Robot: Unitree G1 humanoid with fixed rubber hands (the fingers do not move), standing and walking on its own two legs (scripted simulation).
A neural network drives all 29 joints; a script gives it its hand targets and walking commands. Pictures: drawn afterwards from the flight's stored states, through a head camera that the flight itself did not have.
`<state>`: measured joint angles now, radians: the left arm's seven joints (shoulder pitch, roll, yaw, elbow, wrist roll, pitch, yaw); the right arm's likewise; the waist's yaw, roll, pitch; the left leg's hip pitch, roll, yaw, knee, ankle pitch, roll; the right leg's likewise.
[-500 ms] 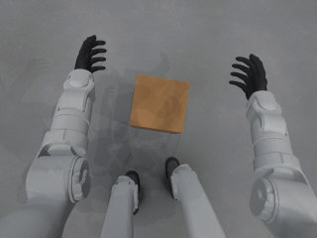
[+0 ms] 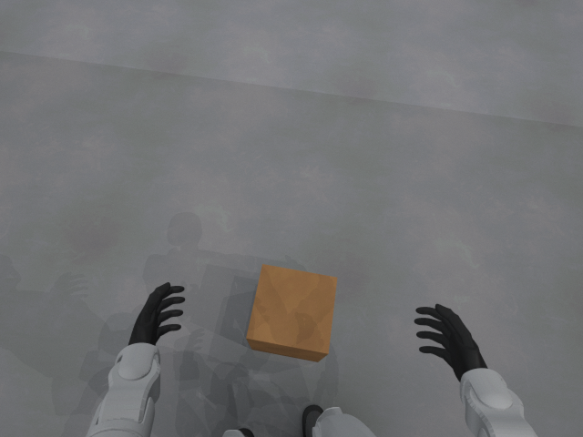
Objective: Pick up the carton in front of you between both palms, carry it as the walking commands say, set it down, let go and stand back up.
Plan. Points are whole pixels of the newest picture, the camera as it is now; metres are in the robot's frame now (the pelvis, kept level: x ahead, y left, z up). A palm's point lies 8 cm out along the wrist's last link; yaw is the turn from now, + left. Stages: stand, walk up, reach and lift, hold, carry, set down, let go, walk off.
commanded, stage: let go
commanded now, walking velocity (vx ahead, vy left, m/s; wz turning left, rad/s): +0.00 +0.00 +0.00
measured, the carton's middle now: (291, 315) +0.39 -0.04 -0.63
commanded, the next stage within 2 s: stand in 0.72 s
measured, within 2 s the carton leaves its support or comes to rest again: neither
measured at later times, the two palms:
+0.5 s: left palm (56, 432) +0.17 +0.27 -0.04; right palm (449, 393) +0.17 -0.19 -0.05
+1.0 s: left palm out of the picture +0.14 +0.31 -0.06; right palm (498, 403) +0.16 -0.27 -0.07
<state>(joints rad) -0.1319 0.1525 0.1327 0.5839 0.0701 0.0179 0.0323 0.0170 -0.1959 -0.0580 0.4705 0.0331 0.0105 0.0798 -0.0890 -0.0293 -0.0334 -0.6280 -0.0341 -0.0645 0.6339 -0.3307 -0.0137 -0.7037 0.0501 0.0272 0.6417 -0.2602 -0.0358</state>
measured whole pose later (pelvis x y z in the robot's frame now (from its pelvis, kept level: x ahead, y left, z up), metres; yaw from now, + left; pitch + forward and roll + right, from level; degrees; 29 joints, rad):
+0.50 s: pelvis +0.01 +0.04 +0.02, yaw -1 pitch -4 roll -1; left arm 0.23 0.22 0.03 0.43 0.00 0.12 -0.06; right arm 0.21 -0.21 -0.05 0.43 -0.02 0.12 0.08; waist 0.01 0.03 0.09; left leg -0.07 -0.05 -0.04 0.45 -0.31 0.05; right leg -0.13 0.02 0.05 0.43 -0.24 0.01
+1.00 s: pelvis +0.02 +0.01 +0.02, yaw +0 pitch +0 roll +0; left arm 0.21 0.32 0.06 0.71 0.05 0.01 0.02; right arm 0.20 -0.33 -0.04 0.66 -0.04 0.02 -0.02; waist 0.00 0.04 0.01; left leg -0.16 -0.03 -0.06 0.51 -0.34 0.01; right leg -0.23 0.04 0.02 0.52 -0.28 -0.02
